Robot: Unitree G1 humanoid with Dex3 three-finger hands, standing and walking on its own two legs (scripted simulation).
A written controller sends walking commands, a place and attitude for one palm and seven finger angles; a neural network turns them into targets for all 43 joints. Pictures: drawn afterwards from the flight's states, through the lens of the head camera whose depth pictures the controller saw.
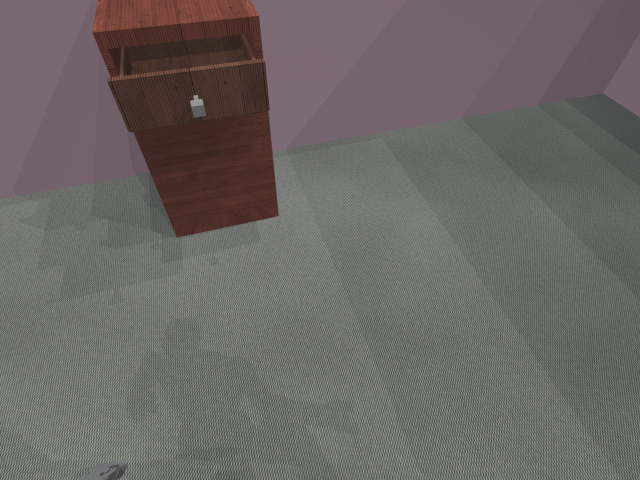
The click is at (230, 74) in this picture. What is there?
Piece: drawer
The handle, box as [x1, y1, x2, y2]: [190, 95, 205, 117]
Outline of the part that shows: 193,95 194,99 190,100 194,117 205,115 202,100 199,99 197,95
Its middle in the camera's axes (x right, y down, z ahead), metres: -0.32 -0.35 +1.01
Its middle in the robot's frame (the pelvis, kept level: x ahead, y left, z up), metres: +0.97 +0.37 -0.07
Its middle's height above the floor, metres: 0.70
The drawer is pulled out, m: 0.18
